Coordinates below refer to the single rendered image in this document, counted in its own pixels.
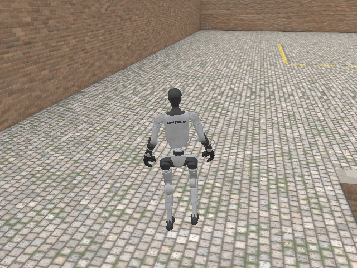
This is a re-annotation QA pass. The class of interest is robot left thigh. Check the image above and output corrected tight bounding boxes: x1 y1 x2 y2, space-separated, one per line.
160 156 173 195

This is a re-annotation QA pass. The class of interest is right robot hand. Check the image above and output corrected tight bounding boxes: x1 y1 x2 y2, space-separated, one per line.
202 150 215 162

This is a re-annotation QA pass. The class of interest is right robot forearm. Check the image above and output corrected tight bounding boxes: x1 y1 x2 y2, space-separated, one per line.
201 133 213 152

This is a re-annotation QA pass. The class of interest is right robot upper arm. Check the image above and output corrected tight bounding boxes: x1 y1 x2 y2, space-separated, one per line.
188 112 206 142

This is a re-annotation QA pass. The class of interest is left robot forearm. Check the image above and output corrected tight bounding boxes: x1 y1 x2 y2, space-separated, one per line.
144 137 155 157

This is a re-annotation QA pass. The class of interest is left robot hand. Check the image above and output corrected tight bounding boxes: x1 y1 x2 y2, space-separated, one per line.
143 155 156 167

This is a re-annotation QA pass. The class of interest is right robot shin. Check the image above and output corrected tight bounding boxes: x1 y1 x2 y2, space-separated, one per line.
190 179 198 218

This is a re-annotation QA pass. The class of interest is left robot upper arm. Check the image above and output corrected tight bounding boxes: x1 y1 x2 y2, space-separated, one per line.
150 113 165 145

